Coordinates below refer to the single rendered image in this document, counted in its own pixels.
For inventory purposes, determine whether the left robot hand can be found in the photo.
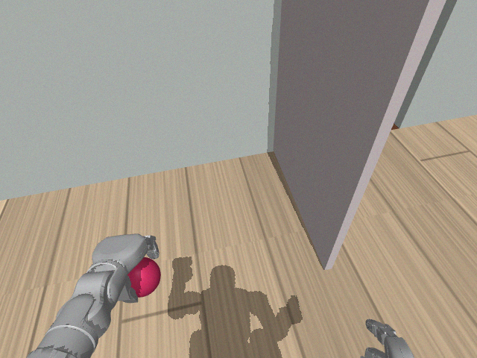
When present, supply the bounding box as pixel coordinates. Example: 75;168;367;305
92;233;159;303

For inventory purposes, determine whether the left robot arm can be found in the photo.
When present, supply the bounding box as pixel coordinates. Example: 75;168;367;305
26;260;127;358

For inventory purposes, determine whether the right robot hand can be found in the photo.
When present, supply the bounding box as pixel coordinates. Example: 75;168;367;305
361;319;414;358

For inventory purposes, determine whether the ball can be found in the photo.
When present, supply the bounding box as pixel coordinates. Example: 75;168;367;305
128;257;161;298

